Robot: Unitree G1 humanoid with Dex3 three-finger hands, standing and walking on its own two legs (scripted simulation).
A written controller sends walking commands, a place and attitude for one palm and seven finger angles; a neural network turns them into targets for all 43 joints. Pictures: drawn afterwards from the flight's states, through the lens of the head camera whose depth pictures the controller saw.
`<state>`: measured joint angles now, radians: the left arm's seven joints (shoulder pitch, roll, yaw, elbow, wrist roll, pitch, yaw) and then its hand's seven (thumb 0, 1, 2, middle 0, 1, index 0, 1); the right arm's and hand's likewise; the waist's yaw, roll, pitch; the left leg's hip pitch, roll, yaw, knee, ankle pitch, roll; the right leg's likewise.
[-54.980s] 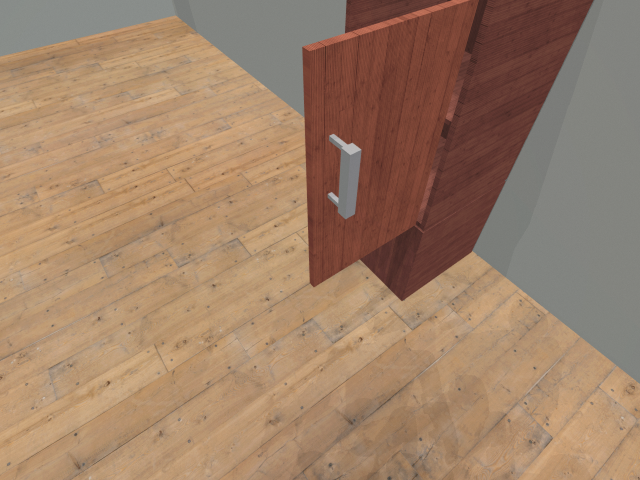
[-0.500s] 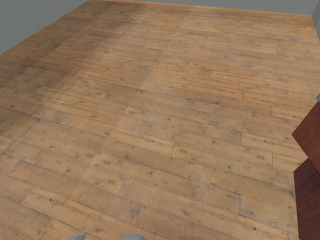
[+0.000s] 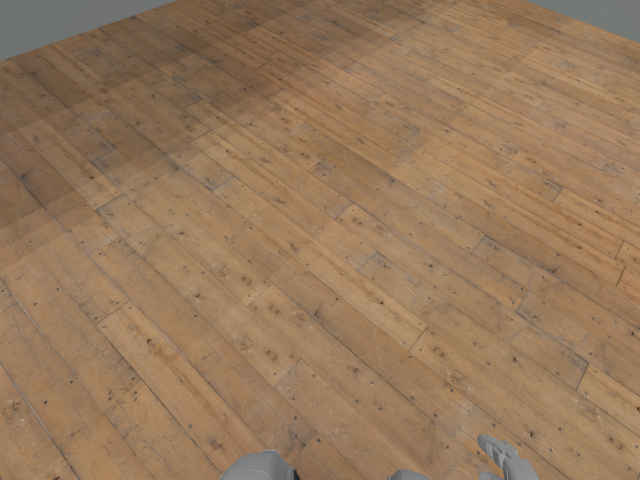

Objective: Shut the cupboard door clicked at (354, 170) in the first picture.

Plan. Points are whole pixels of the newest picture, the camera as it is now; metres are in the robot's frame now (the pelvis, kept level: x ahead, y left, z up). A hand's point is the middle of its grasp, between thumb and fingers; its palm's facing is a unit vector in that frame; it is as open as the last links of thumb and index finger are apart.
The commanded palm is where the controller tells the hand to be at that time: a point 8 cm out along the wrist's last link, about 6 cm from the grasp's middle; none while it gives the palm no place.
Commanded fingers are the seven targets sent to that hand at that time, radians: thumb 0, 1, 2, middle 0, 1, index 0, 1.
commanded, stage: walk to a spot facing it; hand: left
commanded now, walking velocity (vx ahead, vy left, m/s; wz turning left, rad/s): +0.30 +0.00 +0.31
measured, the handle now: out of the picture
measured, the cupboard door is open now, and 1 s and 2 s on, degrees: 28 28 28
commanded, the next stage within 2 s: turn to face it in 0.14 s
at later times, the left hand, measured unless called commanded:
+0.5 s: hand (246, 360) +0.29 +0.14 -0.15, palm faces -0.01 -0.98 -0.18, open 7.4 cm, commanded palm none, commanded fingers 0.00 0.90 0.90 -0.20 -0.30 -0.20 -0.30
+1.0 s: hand (205, 345) +0.31 +0.21 -0.16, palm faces -0.13 -0.97 -0.19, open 7.4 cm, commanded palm none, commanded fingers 0.00 0.90 0.90 -0.20 -0.30 -0.20 -0.30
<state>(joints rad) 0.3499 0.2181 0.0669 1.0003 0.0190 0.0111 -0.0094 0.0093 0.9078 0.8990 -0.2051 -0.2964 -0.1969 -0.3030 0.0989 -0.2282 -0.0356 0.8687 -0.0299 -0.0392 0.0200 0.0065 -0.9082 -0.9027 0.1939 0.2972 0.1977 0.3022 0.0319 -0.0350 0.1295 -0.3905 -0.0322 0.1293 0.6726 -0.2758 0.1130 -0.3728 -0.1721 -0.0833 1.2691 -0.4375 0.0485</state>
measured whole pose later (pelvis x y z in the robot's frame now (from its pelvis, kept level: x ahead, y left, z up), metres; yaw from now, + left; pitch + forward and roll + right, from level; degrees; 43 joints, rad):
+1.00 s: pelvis +0.22 +0.02 +0.02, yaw -14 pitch +0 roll -1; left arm 0.25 0.25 0.09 0.93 0.02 0.07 -0.02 0.00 0.91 0.90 -0.20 -0.30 -0.20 -0.30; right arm 0.11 -0.18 -0.02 0.87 -0.03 0.00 -0.03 0.01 -0.91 -0.90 0.20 0.30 0.20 0.30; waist 0.05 -0.06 0.05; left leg -0.26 0.02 0.04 0.54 -0.27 0.02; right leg -0.47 0.07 0.08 0.88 -0.44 0.02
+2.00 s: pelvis +0.24 +0.03 +0.03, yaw -51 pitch +0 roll -2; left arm 0.19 0.27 0.10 0.89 0.02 0.09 -0.04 0.00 0.91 0.90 -0.20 -0.30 -0.19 -0.30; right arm 0.23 -0.19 -0.02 0.89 -0.03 0.01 -0.03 0.01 -0.90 -0.90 0.20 0.30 0.20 0.30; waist 0.01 -0.02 0.07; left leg -0.25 0.12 0.21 0.48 -0.23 0.02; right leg -0.46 -0.03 -0.02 1.09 -0.42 0.06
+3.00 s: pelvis +0.24 +0.01 +0.02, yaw -85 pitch +0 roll -2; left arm 0.16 0.27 0.09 0.90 0.02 0.08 -0.04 0.00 0.91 0.90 -0.20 -0.30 -0.19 -0.30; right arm 0.24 -0.22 -0.04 0.92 -0.04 0.02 -0.02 0.01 -0.90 -0.90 0.20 0.30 0.20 0.30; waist -0.01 0.02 0.09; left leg -0.23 0.16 0.25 0.53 -0.29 0.00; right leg -0.37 -0.04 -0.05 0.83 -0.43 0.05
